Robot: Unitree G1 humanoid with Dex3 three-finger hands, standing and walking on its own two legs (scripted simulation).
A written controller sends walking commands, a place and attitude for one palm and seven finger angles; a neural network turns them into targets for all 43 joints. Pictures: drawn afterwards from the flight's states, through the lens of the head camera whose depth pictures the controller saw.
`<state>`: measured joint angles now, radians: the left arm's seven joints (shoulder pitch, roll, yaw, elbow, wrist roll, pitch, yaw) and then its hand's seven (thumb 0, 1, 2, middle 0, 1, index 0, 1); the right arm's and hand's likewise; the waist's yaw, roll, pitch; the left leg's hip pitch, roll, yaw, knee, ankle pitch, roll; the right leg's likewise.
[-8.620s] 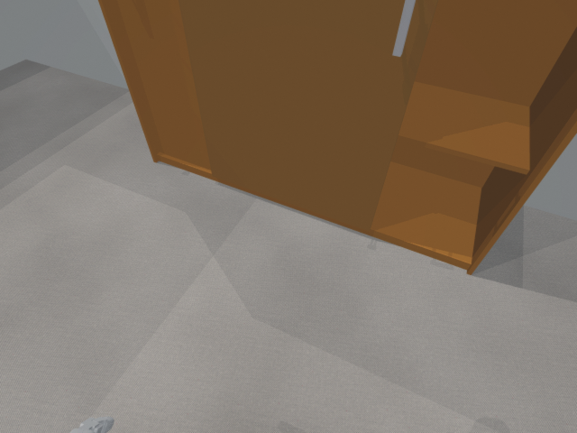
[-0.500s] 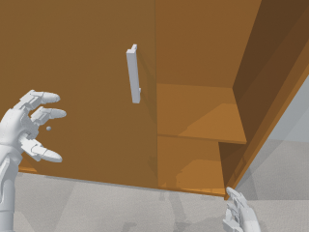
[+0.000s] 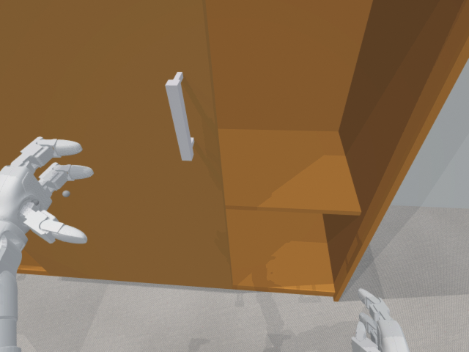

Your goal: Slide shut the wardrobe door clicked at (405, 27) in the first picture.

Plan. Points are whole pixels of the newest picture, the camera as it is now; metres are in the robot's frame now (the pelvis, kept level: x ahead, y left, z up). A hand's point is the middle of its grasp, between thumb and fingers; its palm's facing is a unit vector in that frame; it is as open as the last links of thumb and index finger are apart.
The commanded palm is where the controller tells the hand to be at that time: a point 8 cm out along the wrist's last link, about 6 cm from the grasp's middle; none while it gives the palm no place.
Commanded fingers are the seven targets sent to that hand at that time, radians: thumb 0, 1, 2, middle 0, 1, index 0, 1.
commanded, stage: raise the hand with hooked fingers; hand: left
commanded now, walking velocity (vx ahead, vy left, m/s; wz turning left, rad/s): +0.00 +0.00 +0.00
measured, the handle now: (183, 118) +0.52 +0.16 +0.16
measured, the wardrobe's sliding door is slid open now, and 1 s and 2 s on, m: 0.43 0.43 0.43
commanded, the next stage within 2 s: move the hooked fingers beside the handle in 0.04 s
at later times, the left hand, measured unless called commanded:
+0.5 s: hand (84, 179) +0.31 +0.26 +0.18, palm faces +0.04 -1.00 -0.06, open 13.9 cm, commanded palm +0.29 +0.31 +0.18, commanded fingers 0.00 -0.50 0.30 -0.30 -1.20 -0.30 -1.20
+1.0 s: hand (116, 156) +0.37 +0.24 +0.18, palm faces +0.03 -1.00 -0.03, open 13.9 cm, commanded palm +0.34 +0.29 +0.17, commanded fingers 0.00 -0.50 0.30 -0.30 -1.20 -0.30 -1.20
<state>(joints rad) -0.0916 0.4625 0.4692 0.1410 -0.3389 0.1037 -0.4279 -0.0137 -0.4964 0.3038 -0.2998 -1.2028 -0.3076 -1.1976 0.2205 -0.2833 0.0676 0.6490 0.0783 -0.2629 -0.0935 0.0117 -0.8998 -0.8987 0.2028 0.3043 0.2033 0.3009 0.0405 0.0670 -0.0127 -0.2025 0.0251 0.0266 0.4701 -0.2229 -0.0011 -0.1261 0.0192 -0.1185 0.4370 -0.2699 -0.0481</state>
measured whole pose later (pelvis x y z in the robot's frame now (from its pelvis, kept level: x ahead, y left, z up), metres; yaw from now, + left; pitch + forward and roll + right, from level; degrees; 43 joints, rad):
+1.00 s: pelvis +0.00 +0.02 +0.00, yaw -1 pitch -1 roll +0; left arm -0.39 0.39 0.34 0.39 -0.25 0.08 -0.29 -0.01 -0.50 0.30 -0.30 -1.20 -0.31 -1.20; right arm 0.25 -0.27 0.06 0.67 0.07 -0.20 -0.09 0.01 -0.90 -0.90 0.20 0.30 0.20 0.30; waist 0.00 0.05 -0.02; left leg -0.23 0.01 0.06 0.47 -0.22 0.03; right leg -0.17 0.00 -0.09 0.45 -0.27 -0.02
